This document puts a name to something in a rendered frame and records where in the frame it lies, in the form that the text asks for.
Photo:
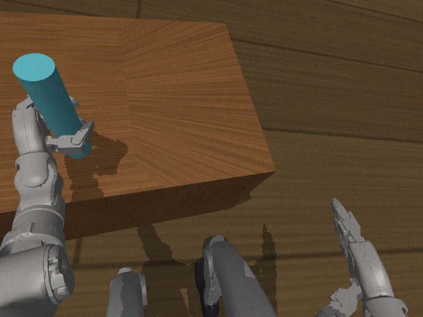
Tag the right robot hand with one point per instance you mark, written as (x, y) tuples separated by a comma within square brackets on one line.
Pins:
[(368, 275)]

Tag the can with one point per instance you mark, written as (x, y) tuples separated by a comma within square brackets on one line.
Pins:
[(40, 78)]

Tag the left robot arm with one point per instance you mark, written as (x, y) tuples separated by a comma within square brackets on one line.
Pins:
[(35, 274)]

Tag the right robot foot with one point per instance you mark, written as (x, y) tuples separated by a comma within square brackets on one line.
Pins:
[(207, 310)]

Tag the right robot arm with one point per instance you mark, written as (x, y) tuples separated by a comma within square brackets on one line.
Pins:
[(384, 306)]

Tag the left robot hand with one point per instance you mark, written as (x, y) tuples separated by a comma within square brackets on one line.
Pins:
[(31, 132)]

